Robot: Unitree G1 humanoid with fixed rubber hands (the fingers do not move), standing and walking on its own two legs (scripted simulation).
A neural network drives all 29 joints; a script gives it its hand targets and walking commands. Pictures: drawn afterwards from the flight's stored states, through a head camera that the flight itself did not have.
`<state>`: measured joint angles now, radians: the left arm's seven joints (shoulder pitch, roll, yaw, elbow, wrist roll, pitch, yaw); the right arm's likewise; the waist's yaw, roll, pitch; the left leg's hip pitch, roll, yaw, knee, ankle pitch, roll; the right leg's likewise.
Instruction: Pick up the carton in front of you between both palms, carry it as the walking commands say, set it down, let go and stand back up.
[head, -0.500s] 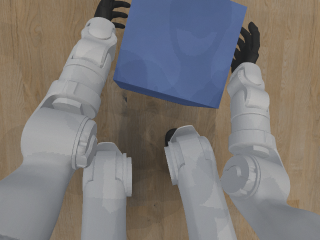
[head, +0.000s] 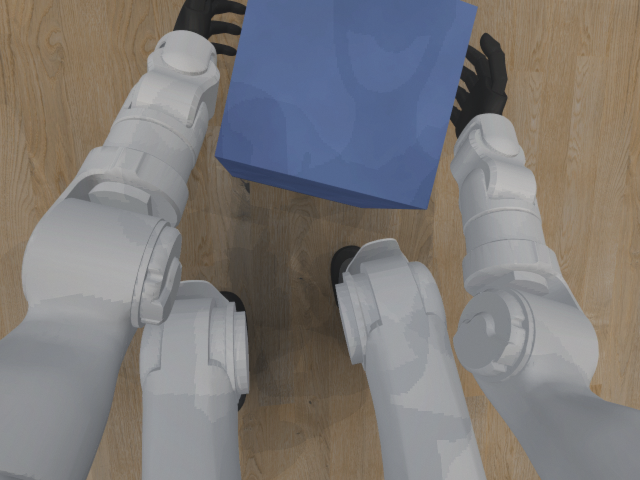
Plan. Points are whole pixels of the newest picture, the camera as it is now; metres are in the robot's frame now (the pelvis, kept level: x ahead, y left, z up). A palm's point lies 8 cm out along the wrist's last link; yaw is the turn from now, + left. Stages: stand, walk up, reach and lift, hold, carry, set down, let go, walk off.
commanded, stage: set down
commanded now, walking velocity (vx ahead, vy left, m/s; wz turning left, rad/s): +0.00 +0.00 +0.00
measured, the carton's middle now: (327, 111) +0.48 -0.10 -0.25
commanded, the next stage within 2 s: let go in 1.70 s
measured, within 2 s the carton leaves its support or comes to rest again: neither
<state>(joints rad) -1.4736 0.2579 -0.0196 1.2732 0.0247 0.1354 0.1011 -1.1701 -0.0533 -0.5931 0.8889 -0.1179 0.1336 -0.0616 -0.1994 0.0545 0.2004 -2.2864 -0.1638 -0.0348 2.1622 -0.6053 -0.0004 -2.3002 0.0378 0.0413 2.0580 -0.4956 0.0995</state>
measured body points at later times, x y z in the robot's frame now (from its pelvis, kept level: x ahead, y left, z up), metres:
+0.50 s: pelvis -0.01 +0.00 -0.01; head +0.35 +0.01 +0.25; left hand +0.56 +0.05 -0.20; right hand +0.43 -0.27 -0.19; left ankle +0.09 +0.10 -0.35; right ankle +0.13 -0.14 -0.35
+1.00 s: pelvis +0.00 -0.01 +0.04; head +0.32 -0.04 +0.35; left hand +0.58 +0.05 -0.09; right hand +0.43 -0.30 -0.09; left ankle +0.09 +0.10 -0.35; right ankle +0.13 -0.14 -0.35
